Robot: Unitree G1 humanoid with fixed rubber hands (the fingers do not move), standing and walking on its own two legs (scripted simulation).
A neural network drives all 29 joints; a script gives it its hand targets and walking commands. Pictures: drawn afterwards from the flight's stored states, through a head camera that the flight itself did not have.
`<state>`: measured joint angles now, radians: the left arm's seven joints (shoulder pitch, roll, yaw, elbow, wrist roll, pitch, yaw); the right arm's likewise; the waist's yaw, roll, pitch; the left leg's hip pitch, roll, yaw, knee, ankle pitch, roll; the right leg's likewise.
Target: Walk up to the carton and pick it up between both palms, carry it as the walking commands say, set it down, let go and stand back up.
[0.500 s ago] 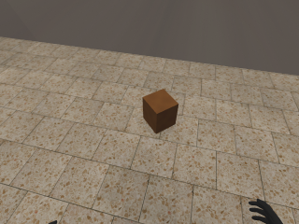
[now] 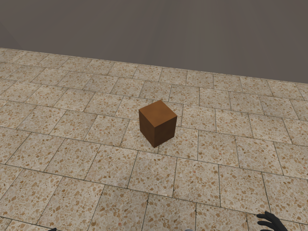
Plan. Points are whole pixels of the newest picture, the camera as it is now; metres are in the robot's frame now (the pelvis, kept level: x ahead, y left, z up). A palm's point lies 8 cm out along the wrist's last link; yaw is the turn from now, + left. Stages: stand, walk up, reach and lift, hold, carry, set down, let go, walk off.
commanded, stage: walk up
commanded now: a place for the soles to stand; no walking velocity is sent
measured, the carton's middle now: (157, 123) +1.00 -0.01 -0.61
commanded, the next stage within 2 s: none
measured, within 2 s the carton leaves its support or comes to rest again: neither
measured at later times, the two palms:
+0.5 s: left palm (51, 213) +0.20 +0.30 -0.08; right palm out of the picture +0.13 -0.31 -0.07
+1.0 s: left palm (60, 188) +0.27 +0.30 -0.08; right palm (288, 228) +0.17 -0.33 -0.07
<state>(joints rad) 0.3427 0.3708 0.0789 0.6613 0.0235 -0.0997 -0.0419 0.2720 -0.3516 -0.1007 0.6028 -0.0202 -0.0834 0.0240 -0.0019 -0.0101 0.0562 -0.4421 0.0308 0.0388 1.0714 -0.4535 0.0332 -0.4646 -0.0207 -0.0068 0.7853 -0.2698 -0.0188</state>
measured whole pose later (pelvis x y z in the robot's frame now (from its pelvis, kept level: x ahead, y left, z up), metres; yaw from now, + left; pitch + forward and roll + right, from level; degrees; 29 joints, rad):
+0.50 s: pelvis +0.07 +0.00 +0.00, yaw -1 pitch -2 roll +0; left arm 0.30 0.40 0.09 0.66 0.02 -0.09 -0.04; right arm 0.38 -0.36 -0.10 0.64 -0.02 -0.10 0.03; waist -0.05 -0.04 0.05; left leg -0.36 0.03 0.06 0.97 -0.49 0.03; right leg -0.53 -0.04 -0.03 0.77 -0.22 -0.02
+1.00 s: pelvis +0.14 -0.01 +0.00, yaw -3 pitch -1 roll +1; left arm 0.30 0.42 0.09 0.69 0.02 -0.07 -0.06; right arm 0.40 -0.38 -0.12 0.68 -0.02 -0.10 0.03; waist -0.05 -0.04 0.01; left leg -0.36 0.05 0.08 0.84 -0.46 0.04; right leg -0.53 -0.06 -0.01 0.80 -0.37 -0.02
